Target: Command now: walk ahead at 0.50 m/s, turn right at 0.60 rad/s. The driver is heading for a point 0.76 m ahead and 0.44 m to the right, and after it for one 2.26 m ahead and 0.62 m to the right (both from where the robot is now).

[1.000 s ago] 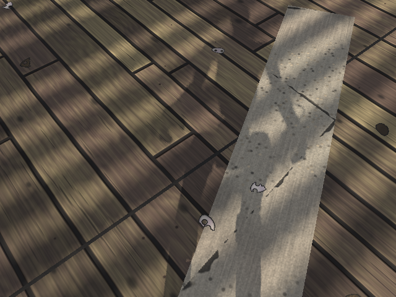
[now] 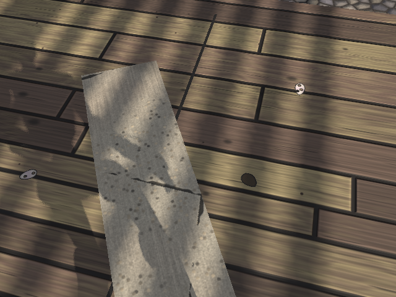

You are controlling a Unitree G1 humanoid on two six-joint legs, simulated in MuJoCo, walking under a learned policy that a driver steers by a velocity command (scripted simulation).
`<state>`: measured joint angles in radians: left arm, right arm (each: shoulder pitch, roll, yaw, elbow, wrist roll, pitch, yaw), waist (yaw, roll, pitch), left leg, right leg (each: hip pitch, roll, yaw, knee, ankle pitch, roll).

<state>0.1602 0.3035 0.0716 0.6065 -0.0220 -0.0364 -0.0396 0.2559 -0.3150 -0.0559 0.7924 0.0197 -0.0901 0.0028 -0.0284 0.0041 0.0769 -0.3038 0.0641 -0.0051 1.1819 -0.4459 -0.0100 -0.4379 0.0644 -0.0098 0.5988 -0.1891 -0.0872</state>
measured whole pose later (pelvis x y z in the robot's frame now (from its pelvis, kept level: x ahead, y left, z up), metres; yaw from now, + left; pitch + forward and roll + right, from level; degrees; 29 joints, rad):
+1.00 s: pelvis +0.51 -0.11 +0.00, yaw -36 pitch +1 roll +1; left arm 0.17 0.30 0.07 0.61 -0.02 -0.04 -0.04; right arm 0.25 -0.32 -0.05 0.79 0.02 -0.09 0.00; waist -0.03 0.01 0.08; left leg -0.31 0.05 0.00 1.19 -0.44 -0.01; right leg -0.43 0.07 -0.01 0.59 -0.19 -0.09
